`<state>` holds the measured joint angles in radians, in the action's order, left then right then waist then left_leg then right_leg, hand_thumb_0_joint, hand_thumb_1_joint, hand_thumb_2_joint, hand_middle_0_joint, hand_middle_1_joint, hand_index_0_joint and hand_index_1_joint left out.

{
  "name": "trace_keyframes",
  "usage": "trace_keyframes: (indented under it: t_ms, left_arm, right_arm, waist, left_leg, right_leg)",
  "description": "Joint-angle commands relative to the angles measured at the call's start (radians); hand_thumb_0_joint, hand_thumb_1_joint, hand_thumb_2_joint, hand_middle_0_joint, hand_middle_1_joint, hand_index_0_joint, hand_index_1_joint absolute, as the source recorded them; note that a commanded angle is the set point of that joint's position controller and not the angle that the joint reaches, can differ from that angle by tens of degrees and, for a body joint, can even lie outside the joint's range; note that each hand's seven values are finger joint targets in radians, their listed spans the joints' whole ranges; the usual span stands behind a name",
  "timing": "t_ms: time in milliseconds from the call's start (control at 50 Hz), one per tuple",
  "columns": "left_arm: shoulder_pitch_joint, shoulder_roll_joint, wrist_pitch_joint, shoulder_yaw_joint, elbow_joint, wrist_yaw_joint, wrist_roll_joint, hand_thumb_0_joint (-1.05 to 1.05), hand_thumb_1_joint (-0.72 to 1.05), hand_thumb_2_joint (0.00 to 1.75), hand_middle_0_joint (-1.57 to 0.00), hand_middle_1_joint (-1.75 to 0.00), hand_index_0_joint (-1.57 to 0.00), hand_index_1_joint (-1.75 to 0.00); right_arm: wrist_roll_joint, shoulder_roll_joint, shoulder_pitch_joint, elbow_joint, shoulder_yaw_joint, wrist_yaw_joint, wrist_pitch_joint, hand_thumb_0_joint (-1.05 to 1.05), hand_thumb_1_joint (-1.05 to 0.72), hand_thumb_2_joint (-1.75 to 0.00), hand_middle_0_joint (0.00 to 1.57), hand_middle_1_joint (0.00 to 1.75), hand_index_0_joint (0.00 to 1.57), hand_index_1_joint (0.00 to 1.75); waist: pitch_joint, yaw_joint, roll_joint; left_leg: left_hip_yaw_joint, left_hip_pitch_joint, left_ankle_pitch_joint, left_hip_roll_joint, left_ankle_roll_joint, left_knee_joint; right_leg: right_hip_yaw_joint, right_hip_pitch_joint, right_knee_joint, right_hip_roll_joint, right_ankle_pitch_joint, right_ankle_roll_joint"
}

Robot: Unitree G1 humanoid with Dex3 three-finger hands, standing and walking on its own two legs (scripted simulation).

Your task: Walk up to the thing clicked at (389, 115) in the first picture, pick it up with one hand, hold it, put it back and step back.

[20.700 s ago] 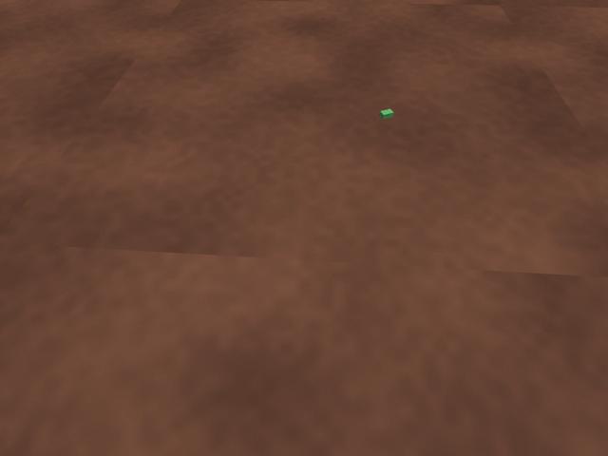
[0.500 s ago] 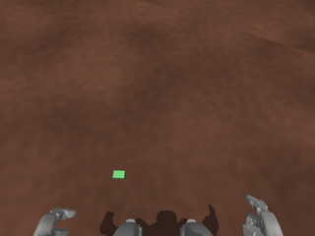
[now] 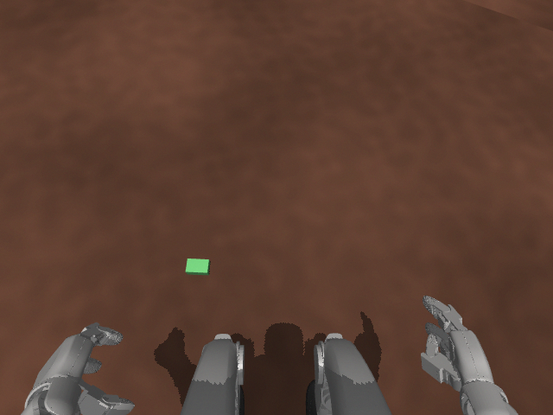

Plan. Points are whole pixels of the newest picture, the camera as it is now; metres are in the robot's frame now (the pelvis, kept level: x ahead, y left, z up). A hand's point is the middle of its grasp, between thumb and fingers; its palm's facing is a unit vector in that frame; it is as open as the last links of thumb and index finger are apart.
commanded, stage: rise first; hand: left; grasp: from above
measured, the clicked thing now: (198, 266) +0.48 +0.23 -0.60
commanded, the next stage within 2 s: none
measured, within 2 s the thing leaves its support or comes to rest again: neither
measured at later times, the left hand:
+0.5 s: hand (143, 308) +0.31 +0.29 -0.34, palm faces -0.51 -0.23 -0.83, open 11.6 cm
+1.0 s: hand (159, 284) +0.38 +0.29 -0.42, palm faces -0.49 +0.01 -0.87, open 11.4 cm
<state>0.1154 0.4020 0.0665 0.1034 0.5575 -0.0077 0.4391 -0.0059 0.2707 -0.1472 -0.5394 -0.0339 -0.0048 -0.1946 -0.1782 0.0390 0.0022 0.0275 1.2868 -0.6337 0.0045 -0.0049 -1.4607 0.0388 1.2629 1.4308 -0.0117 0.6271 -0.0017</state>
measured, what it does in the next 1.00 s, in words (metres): lowers itself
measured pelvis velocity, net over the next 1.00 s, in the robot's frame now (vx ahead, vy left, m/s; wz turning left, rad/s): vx -0.07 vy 0.01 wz -0.10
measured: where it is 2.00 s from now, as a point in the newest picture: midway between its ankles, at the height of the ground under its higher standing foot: outside the picture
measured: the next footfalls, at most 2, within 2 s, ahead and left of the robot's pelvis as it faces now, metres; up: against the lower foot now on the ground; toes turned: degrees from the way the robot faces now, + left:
none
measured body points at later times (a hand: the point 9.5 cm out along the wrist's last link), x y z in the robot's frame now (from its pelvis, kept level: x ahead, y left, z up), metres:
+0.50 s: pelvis -0.07 +0.00 -0.20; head +0.15 +0.02 +0.19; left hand +0.34 +0.30 -0.29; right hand +0.04 -0.28 -0.33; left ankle +0.02 +0.11 -0.58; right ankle +0.02 -0.12 -0.58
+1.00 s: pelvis -0.07 +0.01 -0.26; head +0.17 +0.05 +0.11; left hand +0.41 +0.28 -0.37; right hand -0.02 -0.28 -0.38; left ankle +0.02 +0.11 -0.58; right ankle +0.02 -0.12 -0.58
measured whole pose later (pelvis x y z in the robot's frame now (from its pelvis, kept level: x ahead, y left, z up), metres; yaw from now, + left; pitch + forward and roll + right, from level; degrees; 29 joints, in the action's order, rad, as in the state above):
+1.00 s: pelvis -0.07 +0.01 -0.26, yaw -6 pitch +34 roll -8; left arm -0.86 0.77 -0.37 0.10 1.33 -0.32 1.30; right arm 0.11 0.27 -0.12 -0.74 0.01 -0.12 -0.01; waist -0.07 0.18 -0.01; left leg 0.09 2.26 -0.69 0.00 -0.02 -2.34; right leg 0.09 2.19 2.25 -0.01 0.67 -0.01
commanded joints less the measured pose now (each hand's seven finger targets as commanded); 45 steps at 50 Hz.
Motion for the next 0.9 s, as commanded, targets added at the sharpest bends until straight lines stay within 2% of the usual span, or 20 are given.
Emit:
trace_keyframes:
  t_ms: [0,40,60,80,120,140,200,220,240,260,340,380,420,440,520,560,580,720,860,880]
  left_arm:
    - [-0.157,0.225,-0.143,0.075,-0.096,-0.043,0.102,0.00,-0.28,0.71,-0.46,-0.73,-0.44,-0.74]
    - [-0.199,0.238,-0.173,0.067,-0.085,-0.065,0.146,0.00,-0.26,0.71,-0.45,-0.72,-0.43,-0.74]
    - [-0.222,0.272,-0.181,0.094,-0.065,-0.080,0.170,0.00,-0.27,0.72,-0.43,-0.74,-0.42,-0.75]
    - [-0.222,0.269,-0.184,0.086,-0.030,-0.090,0.190,0.00,-0.27,0.73,-0.41,-0.76,-0.40,-0.77]
    - [-0.317,0.327,-0.191,0.116,-0.010,-0.111,0.230,0.00,-0.27,0.74,-0.41,-0.76,-0.40,-0.77]
    - [-0.364,0.330,-0.193,0.105,0.007,-0.115,0.243,0.00,-0.27,0.74,-0.40,-0.76,-0.40,-0.76]
    - [-0.478,0.347,-0.212,0.099,0.115,-0.121,0.298,0.00,-0.24,0.71,-0.44,-0.72,-0.43,-0.73]
    - [-0.526,0.376,-0.224,0.103,0.122,-0.120,0.317,0.00,-0.21,0.69,-0.45,-0.70,-0.45,-0.71]
    - [-0.594,0.381,-0.239,0.094,0.142,-0.119,0.331,0.00,-0.22,0.69,-0.47,-0.70,-0.46,-0.70]
    - [-0.638,0.417,-0.254,0.103,0.158,-0.117,0.350,0.00,-0.20,0.68,-0.48,-0.68,-0.47,-0.69]
    - [-0.797,0.484,-0.323,0.091,0.250,-0.120,0.434,0.00,-0.18,0.67,-0.50,-0.65,-0.49,-0.66]
    - [-0.863,0.527,-0.357,0.102,0.272,-0.131,0.470,0.00,-0.15,0.66,-0.51,-0.64,-0.50,-0.64]
    - [-0.922,0.520,-0.386,0.080,0.302,-0.143,0.502,0.00,-0.16,0.68,-0.48,-0.64,-0.48,-0.65]
    - [-0.932,0.542,-0.398,0.093,0.327,-0.155,0.521,0.00,-0.15,0.68,-0.47,-0.64,-0.47,-0.65]
    - [-1.003,0.573,-0.425,0.091,0.414,-0.205,0.602,0.00,-0.09,0.67,-0.46,-0.60,-0.46,-0.61]
    - [-1.032,0.599,-0.430,0.100,0.428,-0.236,0.647,0.00,-0.06,0.66,-0.48,-0.56,-0.47,-0.57]
    - [-1.061,0.597,-0.429,0.090,0.446,-0.250,0.668,0.00,-0.07,0.67,-0.46,-0.57,-0.45,-0.58]
    - [-1.142,0.599,-0.411,0.061,0.545,-0.322,0.763,0.00,-0.07,0.66,-0.50,-0.49,-0.48,-0.51]
    - [-1.226,0.626,-0.424,0.042,0.621,-0.342,0.823,0.00,-0.09,0.66,-0.47,-0.52,-0.46,-0.53]
    - [-1.245,0.641,-0.429,0.049,0.603,-0.347,0.828,0.00,-0.09,0.66,-0.47,-0.53,-0.46,-0.54]
  right_arm:
    - [-0.002,0.173,-0.012,0.066,-0.070,-0.003,-0.041,0.00,-0.97,-0.92,0.20,0.30,0.20,0.30]
    - [-0.005,0.178,-0.010,0.055,-0.078,-0.007,-0.037,0.00,-0.95,-0.91,0.20,0.30,0.20,0.30]
    - [-0.007,0.184,-0.014,0.039,-0.077,-0.010,-0.032,0.00,-0.95,-0.91,0.20,0.30,0.20,0.30]
    - [-0.008,0.186,-0.012,0.026,-0.079,-0.012,-0.027,0.00,-0.94,-0.91,0.20,0.30,0.20,0.30]
    - [-0.011,0.195,-0.022,0.007,-0.088,-0.015,-0.016,0.00,-0.95,-0.91,0.20,0.30,0.20,0.30]
    - [-0.011,0.195,-0.025,-0.004,-0.091,-0.017,-0.012,0.00,-0.95,-0.91,0.20,0.30,0.20,0.30]
    - [-0.008,0.195,-0.042,-0.032,-0.096,-0.026,0.001,0.00,-0.96,-0.92,0.20,0.30,0.20,0.30]
    - [-0.006,0.193,-0.050,-0.041,-0.098,-0.029,0.004,0.00,-0.95,-0.91,0.20,0.30,0.20,0.30]
    - [-0.004,0.194,-0.058,-0.050,-0.101,-0.030,0.007,0.00,-0.96,-0.92,0.20,0.30,0.20,0.30]
    - [0.000,0.195,-0.062,-0.060,-0.099,-0.032,0.009,0.00,-0.96,-0.92,0.20,0.30,0.20,0.30]
    - [0.013,0.192,-0.081,-0.088,-0.092,-0.036,0.024,0.00,-0.96,-0.92,0.20,0.30,0.20,0.30]
    - [0.020,0.197,-0.092,-0.098,-0.090,-0.040,0.033,0.00,-0.95,-0.92,0.20,0.30,0.20,0.30]
    - [0.028,0.197,-0.106,-0.109,-0.085,-0.045,0.043,0.00,-0.94,-0.91,0.20,0.30,0.20,0.30]
    - [0.032,0.202,-0.106,-0.117,-0.085,-0.047,0.048,0.00,-0.93,-0.91,0.20,0.30,0.20,0.30]
    - [0.049,0.215,-0.115,-0.139,-0.072,-0.058,0.078,0.00,-0.87,-0.89,0.20,0.30,0.20,0.30]
    - [0.056,0.220,-0.128,-0.150,-0.065,-0.064,0.097,0.00,-0.87,-0.89,0.20,0.30,0.20,0.30]
    - [0.059,0.223,-0.132,-0.148,-0.065,-0.066,0.107,0.00,-0.87,-0.89,0.20,0.30,0.20,0.30]
    - [0.084,0.236,-0.152,-0.172,-0.059,-0.083,0.156,0.00,-0.89,-0.90,0.20,0.30,0.20,0.30]
    - [0.110,0.246,-0.163,-0.180,-0.043,-0.100,0.173,0.00,-0.90,-0.90,0.20,0.30,0.20,0.30]
    - [0.113,0.246,-0.176,-0.192,-0.044,-0.101,0.177,0.00,-0.90,-0.90,0.20,0.30,0.20,0.30]
  waist:
    - [-0.396,-0.008,0.123]
    - [-0.453,-0.005,0.128]
    - [-0.467,-0.012,0.126]
    - [-0.477,-0.015,0.120]
    - [-0.514,-0.020,0.111]
    - [-0.529,-0.015,0.116]
    - [-0.550,-0.011,0.052]
    - [-0.572,-0.015,0.040]
    - [-0.585,0.001,0.034]
    - [-0.585,-0.007,0.035]
    - [-0.578,0.015,0.007]
    - [-0.607,0.012,0.031]
    - [-0.602,0.029,0.057]
    - [-0.600,0.019,0.066]
    - [-0.552,0.033,0.140]
    - [-0.582,0.032,0.189]
    - [-0.594,0.051,0.184]
    - [-0.568,0.086,0.234]
    - [-0.539,0.126,0.252]
    - [-0.566,0.121,0.259]
  left_leg:
    - [0.029,-0.160,0.309,-0.008,0.002,0.039]
    - [0.024,-0.122,0.312,-0.012,-0.001,-0.023]
    - [0.027,-0.099,0.334,-0.011,-0.001,-0.045]
    - [0.022,-0.070,0.345,-0.014,-0.003,-0.073]
    - [0.021,-0.023,0.337,-0.013,-0.007,-0.121]
    - [0.015,0.001,0.334,-0.016,-0.010,-0.148]
    - [0.005,0.117,0.266,-0.021,-0.020,-0.223]
    - [-0.006,0.155,0.244,-0.023,-0.025,-0.256]
    - [-0.010,0.192,0.210,-0.023,-0.026,-0.283]
    - [-0.016,0.232,0.182,-0.024,-0.027,-0.305]
    - [-0.030,0.363,0.072,-0.026,-0.035,-0.383]
    - [-0.028,0.369,0.057,-0.026,-0.032,-0.406]
    - [-0.022,0.379,0.035,-0.025,-0.031,-0.429]
    - [-0.019,0.386,0.019,-0.025,-0.031,-0.439]
    - [0.009,0.395,-0.026,-0.020,-0.025,-0.456]
    - [0.022,0.352,0.024,-0.019,-0.017,-0.460]
    - [0.025,0.357,0.031,-0.021,-0.018,-0.469]
    - [0.039,0.349,0.112,-0.021,-0.013,-0.528]
    - [0.055,0.390,0.116,-0.019,-0.013,-0.578]
    - [0.052,0.383,0.132,-0.020,-0.014,-0.590]
  right_leg:
    - [-0.015,0.033,0.033,0.025,-0.257,0.033]
    - [-0.015,0.085,0.078,0.028,-0.266,0.032]
    - [-0.011,0.102,0.108,0.027,-0.282,0.033]
    - [-0.009,0.122,0.129,0.028,-0.290,0.035]
    - [-0.007,0.163,0.163,0.028,-0.281,0.034]
    - [-0.009,0.173,0.176,0.027,-0.281,0.034]
    - [-0.002,0.219,0.215,0.032,-0.230,0.033]
    - [-0.007,0.211,0.225,0.031,-0.220,0.030]
    - [-0.008,0.235,0.241,0.031,-0.196,0.029]
    - [-0.009,0.234,0.255,0.028,-0.173,0.027]
    - [-0.012,0.275,0.285,0.033,-0.068,0.021]
    - [-0.004,0.301,0.314,0.034,-0.042,0.023]
    - [0.008,0.354,0.342,0.038,-0.019,0.027]
    - [0.013,0.384,0.355,0.040,-0.001,0.029]
    - [0.049,0.511,0.432,0.042,0.021,0.038]
    - [0.064,0.533,0.474,0.040,-0.026,0.042]
    - [0.072,0.546,0.485,0.041,-0.032,0.044]
    - [0.086,0.642,0.557,0.036,-0.096,0.045]
    - [0.097,0.685,0.604,0.032,-0.101,0.042]
    - [0.097,0.672,0.608,0.035,-0.118,0.042]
